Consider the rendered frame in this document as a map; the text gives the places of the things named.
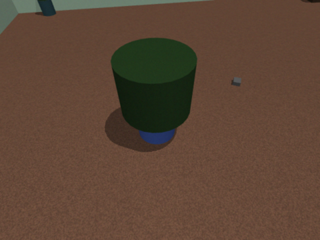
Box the small box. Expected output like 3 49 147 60
232 77 242 86

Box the potted plant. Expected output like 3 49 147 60
37 0 56 16
110 38 197 145

